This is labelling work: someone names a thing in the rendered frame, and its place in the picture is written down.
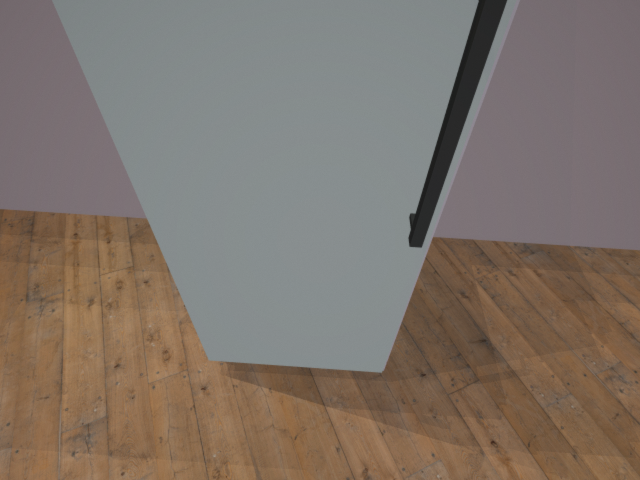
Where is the handle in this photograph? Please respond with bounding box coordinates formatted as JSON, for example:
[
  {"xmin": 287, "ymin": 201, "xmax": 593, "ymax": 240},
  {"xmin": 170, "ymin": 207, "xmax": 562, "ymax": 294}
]
[{"xmin": 409, "ymin": 0, "xmax": 507, "ymax": 248}]

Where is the fridge door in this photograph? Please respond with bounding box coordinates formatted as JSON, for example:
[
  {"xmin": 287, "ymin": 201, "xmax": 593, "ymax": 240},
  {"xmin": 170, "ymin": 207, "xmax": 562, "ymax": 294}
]
[{"xmin": 52, "ymin": 0, "xmax": 516, "ymax": 373}]

